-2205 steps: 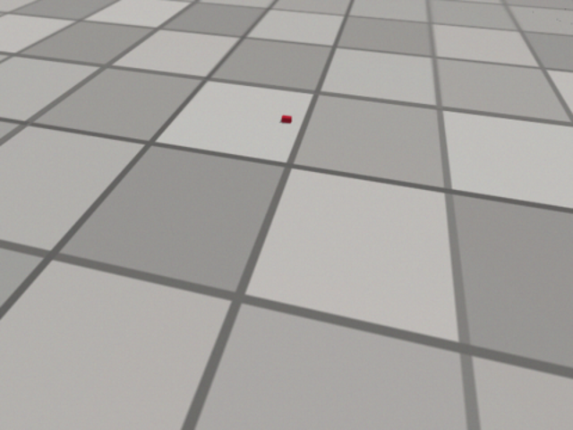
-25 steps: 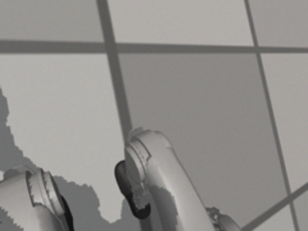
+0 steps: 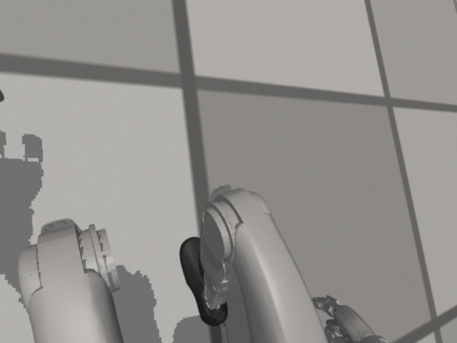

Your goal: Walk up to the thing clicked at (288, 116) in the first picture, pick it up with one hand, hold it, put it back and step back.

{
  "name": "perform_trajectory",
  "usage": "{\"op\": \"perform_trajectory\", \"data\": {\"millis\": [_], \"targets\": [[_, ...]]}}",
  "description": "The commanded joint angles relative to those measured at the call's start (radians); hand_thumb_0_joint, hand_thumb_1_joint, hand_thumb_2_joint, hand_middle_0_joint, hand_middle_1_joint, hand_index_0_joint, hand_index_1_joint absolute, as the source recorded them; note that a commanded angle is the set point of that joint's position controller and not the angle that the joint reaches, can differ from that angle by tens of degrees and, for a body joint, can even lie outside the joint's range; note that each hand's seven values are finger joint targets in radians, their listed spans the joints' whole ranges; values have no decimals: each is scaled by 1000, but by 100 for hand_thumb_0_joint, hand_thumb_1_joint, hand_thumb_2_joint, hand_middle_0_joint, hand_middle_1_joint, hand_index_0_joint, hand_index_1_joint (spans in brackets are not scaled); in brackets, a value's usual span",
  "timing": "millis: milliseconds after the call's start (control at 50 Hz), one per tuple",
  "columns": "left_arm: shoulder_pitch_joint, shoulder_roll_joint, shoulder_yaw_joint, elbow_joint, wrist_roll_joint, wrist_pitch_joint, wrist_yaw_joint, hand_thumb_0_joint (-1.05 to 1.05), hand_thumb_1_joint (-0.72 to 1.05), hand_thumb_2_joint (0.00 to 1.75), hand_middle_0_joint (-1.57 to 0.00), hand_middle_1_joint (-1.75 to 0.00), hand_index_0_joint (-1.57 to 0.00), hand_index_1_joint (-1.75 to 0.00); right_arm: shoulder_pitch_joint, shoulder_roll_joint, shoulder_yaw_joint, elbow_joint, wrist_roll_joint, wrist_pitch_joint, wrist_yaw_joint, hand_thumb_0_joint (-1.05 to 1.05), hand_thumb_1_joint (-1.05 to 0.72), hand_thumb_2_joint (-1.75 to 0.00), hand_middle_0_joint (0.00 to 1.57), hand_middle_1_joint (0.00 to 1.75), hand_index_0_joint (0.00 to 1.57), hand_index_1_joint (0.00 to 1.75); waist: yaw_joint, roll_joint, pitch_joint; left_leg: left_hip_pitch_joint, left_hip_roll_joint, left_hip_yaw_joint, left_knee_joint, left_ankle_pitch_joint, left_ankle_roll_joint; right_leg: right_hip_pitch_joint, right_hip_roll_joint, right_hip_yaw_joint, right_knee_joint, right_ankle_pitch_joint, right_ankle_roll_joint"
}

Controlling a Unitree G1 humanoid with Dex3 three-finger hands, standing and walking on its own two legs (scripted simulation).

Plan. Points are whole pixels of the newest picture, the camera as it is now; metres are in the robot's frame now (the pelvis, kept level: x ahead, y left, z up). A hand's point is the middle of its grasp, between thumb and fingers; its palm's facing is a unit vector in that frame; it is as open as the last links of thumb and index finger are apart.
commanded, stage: rest palm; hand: left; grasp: from above
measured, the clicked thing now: out of the picture +0.52 +0.33 -0.31
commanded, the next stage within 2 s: none
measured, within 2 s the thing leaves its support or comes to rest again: neither
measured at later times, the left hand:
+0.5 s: hand out of the picture +0.50 +0.32 -0.23, palm faces -0.46 -0.04 -0.89, open 14.2 cm
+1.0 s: hand out of the picture +0.47 +0.31 -0.24, palm faces -0.45 -0.03 -0.89, open 14.3 cm
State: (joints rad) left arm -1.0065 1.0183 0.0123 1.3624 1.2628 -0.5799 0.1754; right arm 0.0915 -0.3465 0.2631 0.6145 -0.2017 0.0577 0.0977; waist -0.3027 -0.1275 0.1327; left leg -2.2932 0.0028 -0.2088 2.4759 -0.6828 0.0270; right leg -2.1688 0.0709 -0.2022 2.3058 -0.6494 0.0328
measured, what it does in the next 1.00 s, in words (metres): stands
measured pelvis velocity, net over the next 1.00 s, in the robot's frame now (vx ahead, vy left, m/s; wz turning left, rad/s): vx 0.00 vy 0.00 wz -0.04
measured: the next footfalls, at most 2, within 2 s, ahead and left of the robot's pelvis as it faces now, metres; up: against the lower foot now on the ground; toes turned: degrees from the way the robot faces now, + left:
none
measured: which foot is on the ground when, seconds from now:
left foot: down 0.00-1.00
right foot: down 0.00-1.00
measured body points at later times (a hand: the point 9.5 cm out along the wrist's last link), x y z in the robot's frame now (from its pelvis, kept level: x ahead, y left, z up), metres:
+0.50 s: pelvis +0.01 +0.00 -0.02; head +0.29 +0.10 +0.32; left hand +0.52 +0.32 -0.18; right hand +0.07 -0.26 -0.10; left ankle +0.08 +0.12 -0.29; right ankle +0.12 -0.11 -0.29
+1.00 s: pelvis +0.00 +0.00 -0.01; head +0.27 +0.14 +0.33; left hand +0.49 +0.31 -0.19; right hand +0.07 -0.27 -0.05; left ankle +0.08 +0.12 -0.29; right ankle +0.12 -0.11 -0.29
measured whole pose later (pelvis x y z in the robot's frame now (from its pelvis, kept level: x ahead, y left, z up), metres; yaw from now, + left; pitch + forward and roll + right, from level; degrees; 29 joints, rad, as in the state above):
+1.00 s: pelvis +0.00 +0.00 -0.01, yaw -2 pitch +27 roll -15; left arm -1.06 1.08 -0.03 1.63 1.41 -0.43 0.56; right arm 0.07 -0.34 0.34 0.61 -0.23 -0.02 0.10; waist -0.38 -0.15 0.13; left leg -2.32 0.02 -0.23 2.52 -0.71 0.03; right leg -2.20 0.09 -0.22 2.32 -0.65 0.04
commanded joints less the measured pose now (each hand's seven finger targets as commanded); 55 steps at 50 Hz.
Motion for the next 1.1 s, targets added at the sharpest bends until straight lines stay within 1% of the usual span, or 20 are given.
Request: {"op": "perform_trajectory", "data": {"millis": [0,80,140,180,220,240,260,360,380,440,480,500,600,660,700,800,860,920,1000,1080], "targets": [[-308,243,73,-53,107,-39,272,0,-52,99,-6,-97,-6,-97,91,-272,-76,20,-17,21,-1,0,-91,-90,20,30,20,30,-47,612,-659,659,34,11,-305,174,-33,160,31,-46,-145,148,-64],[-329,192,21,13,212,48,458,0,-54,100,-6,-97,-6,-97,82,-261,-89,57,-37,6,-11,0,-91,-90,20,30,20,30,-79,631,-686,645,42,43,-285,209,-34,118,40,-42,-143,189,-74],[-367,146,11,88,203,161,566,0,-56,103,-6,-95,-5,-97,84,-251,-104,75,-32,-25,-9,0,-91,-90,20,30,20,30,-85,641,-694,609,37,59,-277,207,-39,96,42,-33,-141,207,-76],[-398,112,-11,142,189,235,602,0,-55,101,-6,-97,-5,-98,85,-247,-112,76,-21,-54,-1,0,-91,-90,20,30,20,30,-101,628,-680,561,35,56,-267,194,-41,83,41,-32,-130,221,-77],[-410,87,-37,212,170,307,598,0,-55,101,-6,-97,-5,-98,108,-250,-107,93,-15,-82,1,0,-92,-91,20,30,20,30,-127,600,-652,511,30,68,-254,168,-30,99,41,-26,-139,221,-70],[-414,88,-42,230,151,335,586,0,-55,101,-6,-97,-5,-98,105,-252,-108,91,-8,-95,4,0,-92,-91,20,30,20,30,-121,577,-643,466,28,67,-248,153,-23,98,40,-24,-145,211,-68],[-430,88,-42,242,137,359,561,0,-54,100,-6,-98,-6,-98,127,-258,-106,94,-5,-111,6,0,-92,-91,20,30,20,30,-146,554,-620,455,28,64,-242,130,-15,90,31,-27,-145,202,-62],[-449,143,-35,218,25,419,396,0,-54,100,-6,-101,-6,-101,166,-273,-85,66,25,-159,3,0,-92,-91,20,30,20,30,-126,502,-648,405,26,64,-221,92,10,165,22,-13,-160,165,-56],[-464,193,-8,173,5,410,366,0,-55,100,-6,-100,-6,-100,162,-280,-86,47,27,-161,-1,0,-92,-91,20,30,20,30,-119,480,-688,400,29,60,-224,102,11,218,21,-12,-168,168,-56],[-405,201,-25,206,-6,395,258,0,-57,101,-6,-101,-6,-102,191,-264,-69,49,35,-150,-4,0,-93,-91,20,30,20,30,-104,490,-703,384,27,77,-221,157,7,301,28,-4,-173,203,-58],[-379,243,-5,165,-7,371,197,0,-56,100,-6,-102,-6,-102,217,-282,-67,25,33,-141,-6,0,-93,-91,20,30,20,30,-116,471,-712,389,25,81,-202,230,7,355,27,-5,-184,263,-56],[-367,266,-2,132,-11,358,168,0,-57,101,-6,-102,-6,-102,222,-278,-60,31,36,-128,-7,0,-93,-91,20,30,20,30,-94,477,-714,399,28,82,-196,252,4,367,32,1,-186,274,-59],[-284,333,63,8,-45,247,114,0,-56,100,-6,-101,-6,-101,255,-311,-37,-10,21,-69,-6,0,-92,-91,20,30,20,30,-89,456,-748,412,26,71,-163,374,-4,502,32,-5,-198,396,-64],[-281,382,110,-24,-35,163,134,0,-55,100,-6,-99,-5,-99,252,-307,-12,-47,5,-49,-6,0,-91,-91,20,30,20,30,-106,486,-757,486,39,48,-160,423,-5,503,37,-22,-194,406,-61],[-304,405,121,-45,-18,113,171,0,-57,101,-6,-98,-4,-99,237,-298,-1,-44,-10,-38,-3,0,-91,-91,20,30,20,30,-94,543,-772,555,49,41,-167,421,-5,473,45,-22,-193,380,-56],[-302,366,73,31,66,70,300,0,-55,100,-5,-98,-5,-98,183,-299,7,-21,-23,-37,0,0,-91,-90,20,30,20,30,-100,611,-651,555,54,35,-210,270,-10,331,59,-45,-178,256,-59],[-297,304,33,111,122,97,378,0,-55,102,-6,-96,-5,-97,159,-299,-4,-11,-28,-51,-7,0,-91,-90,20,30,20,30,-123,585,-558,517,54,30,-235,192,-13,246,57,-65,-170,204,-62],[-318,224,-29,167,145,142,438,0,-54,101,-6,-97,-5,-98,144,-303,-15,13,-31,-68,-11,0,-91,-90,20,30,20,30,-151,543,-528,486,52,17,-245,134,-13,187,62,-78,-172,174,-64],[-357,172,-69,207,120,215,483,0,-52,100,-6,-97,-5,-97,137,-303,-29,33,-26,-106,-13,0,-91,-90,20,30,20,30,-157,507,-536,453,50,3,-265,99,-20,169,55,-78,-169,165,-63],[-393,176,-67,226,103,281,477,0,-52,99,-6,-98,-6,-98,147,-311,-35,40,-12,-151,-13,0,-91,-90,20,30,20,30,-169,542,-546,473,54,-3,-271,102,-26,134,39,-69,-147,183,-59]]}}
